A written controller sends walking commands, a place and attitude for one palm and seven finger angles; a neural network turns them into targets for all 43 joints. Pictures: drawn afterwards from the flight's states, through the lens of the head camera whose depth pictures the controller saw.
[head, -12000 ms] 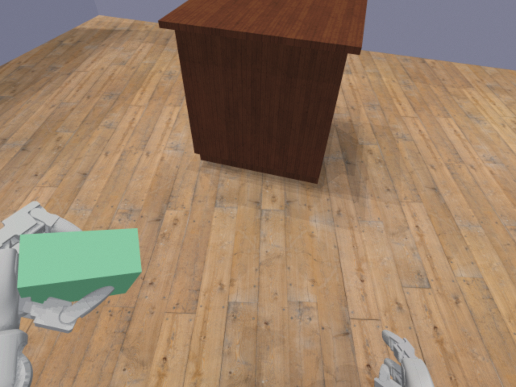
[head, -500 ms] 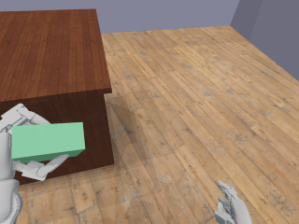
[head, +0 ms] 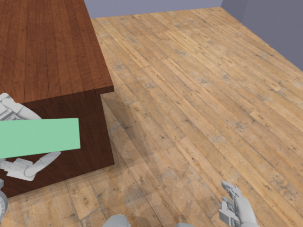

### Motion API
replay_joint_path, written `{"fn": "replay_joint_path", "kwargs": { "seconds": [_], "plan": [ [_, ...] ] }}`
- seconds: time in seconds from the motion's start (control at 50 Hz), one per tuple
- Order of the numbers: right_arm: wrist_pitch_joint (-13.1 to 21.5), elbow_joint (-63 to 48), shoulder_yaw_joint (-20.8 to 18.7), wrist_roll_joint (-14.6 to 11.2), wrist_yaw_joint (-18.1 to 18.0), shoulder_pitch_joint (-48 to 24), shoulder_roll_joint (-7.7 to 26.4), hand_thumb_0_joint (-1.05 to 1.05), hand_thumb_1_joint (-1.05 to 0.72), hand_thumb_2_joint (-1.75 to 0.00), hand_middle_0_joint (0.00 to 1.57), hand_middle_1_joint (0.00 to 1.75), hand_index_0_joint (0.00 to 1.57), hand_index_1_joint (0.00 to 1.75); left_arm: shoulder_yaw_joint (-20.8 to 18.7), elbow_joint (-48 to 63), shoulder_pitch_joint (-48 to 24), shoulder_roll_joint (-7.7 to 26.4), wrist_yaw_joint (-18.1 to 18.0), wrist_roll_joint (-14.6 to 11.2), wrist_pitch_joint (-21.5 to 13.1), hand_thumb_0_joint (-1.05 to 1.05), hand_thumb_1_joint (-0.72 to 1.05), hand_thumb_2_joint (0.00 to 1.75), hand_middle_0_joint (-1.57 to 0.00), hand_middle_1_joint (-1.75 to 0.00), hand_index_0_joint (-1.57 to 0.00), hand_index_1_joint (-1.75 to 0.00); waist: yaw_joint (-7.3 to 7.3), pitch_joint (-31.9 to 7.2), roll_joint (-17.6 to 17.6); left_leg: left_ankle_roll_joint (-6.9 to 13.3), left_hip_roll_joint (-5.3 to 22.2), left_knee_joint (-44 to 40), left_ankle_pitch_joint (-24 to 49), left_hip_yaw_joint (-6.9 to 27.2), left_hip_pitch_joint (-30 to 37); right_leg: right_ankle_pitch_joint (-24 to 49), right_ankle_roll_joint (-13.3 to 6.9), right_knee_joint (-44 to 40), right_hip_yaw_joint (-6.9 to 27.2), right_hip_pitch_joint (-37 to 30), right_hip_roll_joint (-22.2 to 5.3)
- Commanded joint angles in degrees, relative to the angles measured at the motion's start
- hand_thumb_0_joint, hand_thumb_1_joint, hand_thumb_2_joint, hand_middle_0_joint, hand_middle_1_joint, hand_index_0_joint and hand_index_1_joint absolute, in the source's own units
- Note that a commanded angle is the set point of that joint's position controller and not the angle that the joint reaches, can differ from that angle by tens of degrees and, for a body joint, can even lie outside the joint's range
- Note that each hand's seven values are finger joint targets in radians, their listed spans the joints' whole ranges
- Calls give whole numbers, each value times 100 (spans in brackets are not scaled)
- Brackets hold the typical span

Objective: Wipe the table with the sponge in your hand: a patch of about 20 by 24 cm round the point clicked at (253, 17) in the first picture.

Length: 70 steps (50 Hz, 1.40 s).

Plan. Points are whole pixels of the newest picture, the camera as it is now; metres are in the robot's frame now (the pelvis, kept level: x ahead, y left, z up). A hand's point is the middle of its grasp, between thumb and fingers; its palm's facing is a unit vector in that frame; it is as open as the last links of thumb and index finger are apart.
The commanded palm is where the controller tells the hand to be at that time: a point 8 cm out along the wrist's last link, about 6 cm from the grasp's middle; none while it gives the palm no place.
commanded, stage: shuffle to correct the standing spot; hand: left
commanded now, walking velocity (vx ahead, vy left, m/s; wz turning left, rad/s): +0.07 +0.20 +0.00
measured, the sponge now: (50, 137) +0.23 +0.22 +0.17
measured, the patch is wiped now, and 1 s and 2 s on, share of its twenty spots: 0.00 0.00 0.00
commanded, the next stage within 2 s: none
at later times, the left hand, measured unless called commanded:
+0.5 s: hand (4, 110) +0.27 +0.32 +0.18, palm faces +0.35 -0.81 -0.48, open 9.4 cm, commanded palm +0.20 +0.36 +0.21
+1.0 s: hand out of the picture +0.25 +0.41 +0.18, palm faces +0.42 -0.83 -0.37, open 9.4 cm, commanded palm +0.19 +0.45 +0.21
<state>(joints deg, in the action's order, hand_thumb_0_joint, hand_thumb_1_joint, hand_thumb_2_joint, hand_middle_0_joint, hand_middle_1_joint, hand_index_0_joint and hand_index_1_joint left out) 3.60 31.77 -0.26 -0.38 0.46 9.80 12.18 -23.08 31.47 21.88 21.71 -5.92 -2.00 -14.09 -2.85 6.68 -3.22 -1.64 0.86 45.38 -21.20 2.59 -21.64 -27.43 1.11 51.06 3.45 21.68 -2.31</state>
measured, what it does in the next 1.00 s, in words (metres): steps to the left: right foot, then left foot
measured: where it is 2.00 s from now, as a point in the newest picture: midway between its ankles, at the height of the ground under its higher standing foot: outside the picture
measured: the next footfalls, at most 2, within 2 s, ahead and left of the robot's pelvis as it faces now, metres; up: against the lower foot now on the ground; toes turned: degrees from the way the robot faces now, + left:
right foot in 0.14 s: +0.05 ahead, -0.07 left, +0.00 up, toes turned -4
left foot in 0.48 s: +0.12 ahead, +0.23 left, +0.00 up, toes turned +5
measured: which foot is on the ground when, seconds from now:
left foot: down 0.00-0.16, up 0.18-0.46, down 0.48-0.70, up 0.72-1.00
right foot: up 0.00-0.12, down 0.14-0.48, up 0.50-0.68, down 0.70-1.00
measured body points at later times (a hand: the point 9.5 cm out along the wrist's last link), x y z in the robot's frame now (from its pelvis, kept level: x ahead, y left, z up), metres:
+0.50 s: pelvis +0.04 +0.08 +0.02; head +0.10 +0.08 +0.46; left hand +0.24 +0.36 +0.20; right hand +0.20 -0.19 -0.07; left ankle +0.09 +0.22 -0.71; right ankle +0.01 -0.06 -0.70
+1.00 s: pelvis +0.03 +0.17 +0.03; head +0.06 +0.17 +0.48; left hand +0.23 +0.45 +0.21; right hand +0.18 -0.08 -0.06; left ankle +0.04 +0.33 -0.69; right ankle +0.05 +0.03 -0.71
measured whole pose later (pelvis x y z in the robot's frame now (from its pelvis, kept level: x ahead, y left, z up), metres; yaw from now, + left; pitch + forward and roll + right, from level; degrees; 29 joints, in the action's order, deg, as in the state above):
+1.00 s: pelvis +0.03 +0.17 +0.03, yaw +1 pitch +0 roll +3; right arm 5.4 35.8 -0.4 0.4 -1.9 13.6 14.2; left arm -18.8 26.4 23.6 18.4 -9.0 -1.0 -9.9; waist -0.8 3.9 -3.2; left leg -1.3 2.7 36.2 -16.6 -3.2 -18.2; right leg -15.2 1.9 33.4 -4.3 17.7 -8.1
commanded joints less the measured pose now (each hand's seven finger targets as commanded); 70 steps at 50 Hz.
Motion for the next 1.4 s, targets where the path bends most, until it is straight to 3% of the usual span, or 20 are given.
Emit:
{"fn": "replay_joint_path", "kwargs": {
  "seconds": [0.0, 0.1, 0.14, 0.2, 0.3, 0.42, 0.46, 0.5, 0.62, 0.66, 0.7, 0.74, 0.82, 0.96, 1.02, 1.1, 1.2, 1.22, 1.26, 1.38],
  "plan": [
    [543, -861, -231, 13, -75, -173, 517, 0, -90, -90, 20, 30, 20, 30, -719, 1244, -919, 1233, -93, -19, -391, 0, 10, 130, -120, -160, -120, -160, 297, -914, 1622, 1599, 1380, -2499, 1823, 2028, 792, -614, -116, 1806, -146, 960, 264],
    [620, -843, -82, -76, 71, -367, 552, 0, -90, -90, 20, 30, 20, 30, -751, 1221, -215, 1196, -146, 60, -335, 0, 10, 130, -120, -160, -120, -160, 74, -1463, 1006, 721, 585, -1062, 1582, 247, -268, 1589, -153, -2242, -404, -2032, -29],
    [508, -908, -113, -4, 87, -308, 517, 0, -90, -90, 20, 30, 20, 30, -986, 893, 222, 1431, -169, -34, -282, 0, 10, 130, -120, -160, -120, -160, 165, -1301, -1139, 144, -377, 1701, -362, -315, -1785, 2341, -900, -3489, 2825, -2408, -2129],
    [382, -665, -213, -43, 96, -187, 653, 0, -90, -90, 20, 30, 20, 30, -1062, 345, 807, 1166, -140, -209, -226, 0, 10, 130, -120, -160, -120, -160, 204, -1089, -513, -45, 107, 2512, -26, 283, -1952, 3441, -1021, -3091, 1998, -2041, -2030],
    [290, -654, -125, -3, -40, -293, 417, 0, -90, -90, 20, 30, 20, 30, -979, 223, 844, 1074, -238, -57, -335, 0, 10, 130, -120, -160, -120, -160, 230, -1226, -462, 40, 283, 398, 359, -352, -937, 4759, -745, -2430, 166, -1688, -1310],
    [659, -750, -320, 3, -242, -326, 536, 0, -90, -90, 20, 30, 20, 30, -587, 1484, -110, 1177, -307, -3, -278, 0, 10, 130, -120, -160, -120, -160, 263, -1752, 21, 260, -134, -1991, 1969, -1007, 1385, 4652, -242, -1123, -206, -1360, -843],
    [717, -844, -426, -17, -219, -237, 763, 0, -90, -90, 20, 30, 20, 30, -661, 1812, -6, 1237, -317, -5, -385, 0, 10, 130, -120, -160, -120, -160, 247, -2264, 1509, 1018, 1149, -1680, 4533, 453, 2613, 1430, 57, 509, -622, 120, -114],
    [737, -754, -435, -41, -180, -51, 637, 0, -90, -90, 20, 30, 20, 30, -761, 1366, 262, 1243, -353, 79, -396, 0, 10, 130, -120, -160, -120, -160, 261, -1812, 1733, 1440, 1434, -1845, 4817, 661, 2582, -742, -52, 1251, -582, 1013, 107],
    [702, -724, -296, -96, -88, -185, 698, 0, -90, -90, 20, 30, 20, 30, -797, 1208, 329, 1097, -323, -93, -186, 0, 10, 130, -120, -160, -120, -160, 206, -1279, 1635, 821, 977, -1979, 1635, -123, -18, 600, -29, -921, -1006, -943, 36],
    [635, -707, -214, -55, -124, -147, 620, 0, -90, -90, 20, 30, 20, 30, -828, 713, 401, 1135, -318, -80, -64, 0, 10, 130, -120, -160, -120, -160, 150, -1067, 655, 496, 602, -1225, 42, -358, -750, 1400, -141, -2431, -486, -1606, -341],
    [475, -796, -175, 8, -86, -247, 543, 0, -90, -90, 20, 30, 20, 30, -797, 290, 216, 1209, -304, -123, 50, 0, 10, 130, -120, -160, -120, -160, 162, -714, -1396, 23, -178, 1666, -881, -384, -1485, 1269, -1040, -3867, 2963, -903, -2489],
    [450, -637, -243, -27, -33, -122, 686, 0, -90, -90, 20, 30, 20, 30, -452, 140, -164, 857, -225, -95, 101, 0, 10, 130, -120, -160, -120, -160, 264, -612, -1291, -82, 128, 2365, -240, 217, -1484, 905, -1062, -3762, 2428, -700, -2262],
    [400, -483, -37, 46, -176, -244, 500, 0, -90, -90, 20, 30, 20, 30, -351, 146, -351, 862, -303, 15, -68, 0, 10, 130, -120, -160, -120, -160, 241, -923, -569, -33, 316, 1366, 95, -120, -915, 2654, -785, -3059, 500, -918, -1622],
    [549, -604, -230, 70, -300, -260, 487, 0, -90, -90, 20, 30, 20, 30, -414, 1561, -607, 1144, -465, 72, -78, 0, 10, 130, -120, -160, -120, -160, 224, -1572, -31, 41, -283, -1836, 911, -1061, 1045, 2558, -444, -2146, -72, -1074, -1176],
    [614, -838, -375, 3, -249, -143, 741, 0, -90, -90, 20, 30, 20, 30, -668, 1936, -71, 1270, -414, 69, -245, 0, 10, 130, -120, -160, -120, -160, 203, -1685, 2335, 987, 1485, -2380, 3809, 1052, 1717, -527, 90, 612, -893, 505, 88],
    [674, -629, -417, -2, -113, -85, 686, 0, -90, -90, 20, 30, 20, 30, -905, 1635, 490, 1208, -373, -22, -326, 0, 10, 130, -120, -160, -120, -160, 272, -1659, 2178, 990, 1101, -1862, 4137, 219, 1503, -83, -18, 615, -924, 580, -19],
    [653, -548, -230, -42, -147, -54, 744, 0, -90, -90, 20, 30, 20, 30, -676, 881, 647, 1011, -339, -107, -37, 0, 10, 130, -120, -160, -120, -160, 200, -1265, 1247, 585, 938, -1609, 1925, 4, 82, 1473, -5, -2183, -1054, -1235, 4],
    [610, -540, -202, -32, -163, -32, 702, 0, -90, -90, 20, 30, 20, 30, -682, 633, 570, 1065, -342, -55, 0, 0, 10, 130, -120, -160, -120, -160, 192, -1290, 555, 447, 746, -1104, 1171, -149, -339, 1996, -130, -2699, -597, -1715, -392],
    [525, -641, -177, 17, -128, -87, 660, 0, -90, -90, 20, 30, 20, 30, -843, 194, 256, 1286, -369, -84, 5, 0, 10, 130, -120, -160, -120, -160, 197, -1108, -1223, 4, -63, 1411, -815, -303, -1580, 3094, -1021, -3366, 2172, -1742, -2505],
    [326, -368, -101, 17, -160, -309, 574, 0, -90, -90, 20, 30, 20, 30, -485, 466, -391, 1082, -318, 6, -122, 0, 10, 130, -120, -160, -120, -160, 251, -952, -494, -46, 450, 1763, 150, -14, -1034, 2077, -787, -3196, 440, -757, -1832]
  ]
}}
